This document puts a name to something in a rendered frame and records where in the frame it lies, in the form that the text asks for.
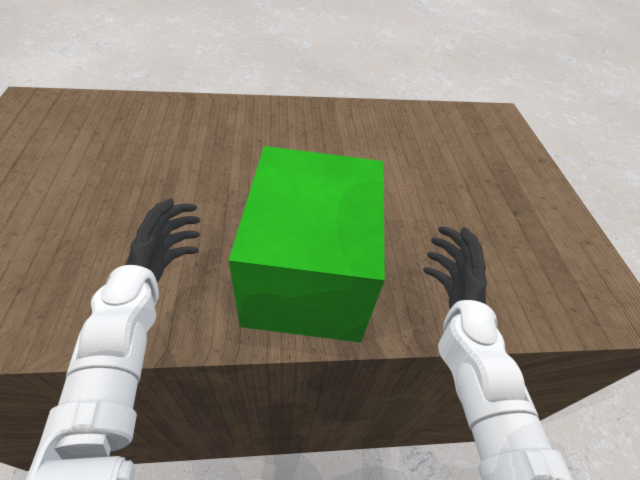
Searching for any robot left forearm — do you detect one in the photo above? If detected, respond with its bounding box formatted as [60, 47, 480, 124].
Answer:
[25, 265, 159, 480]

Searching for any carton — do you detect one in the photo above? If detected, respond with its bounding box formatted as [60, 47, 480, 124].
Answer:
[229, 146, 385, 342]

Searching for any robot right hand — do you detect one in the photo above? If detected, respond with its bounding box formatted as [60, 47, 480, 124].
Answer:
[423, 226, 487, 309]

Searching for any robot left hand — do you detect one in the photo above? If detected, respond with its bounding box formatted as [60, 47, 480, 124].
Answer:
[125, 198, 200, 282]

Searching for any pedestal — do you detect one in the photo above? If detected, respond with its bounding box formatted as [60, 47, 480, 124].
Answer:
[0, 87, 640, 471]

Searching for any robot right forearm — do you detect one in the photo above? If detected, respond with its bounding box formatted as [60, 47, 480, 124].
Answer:
[438, 300, 573, 480]

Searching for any robot left upper arm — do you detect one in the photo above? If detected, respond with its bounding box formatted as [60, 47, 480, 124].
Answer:
[33, 456, 135, 480]

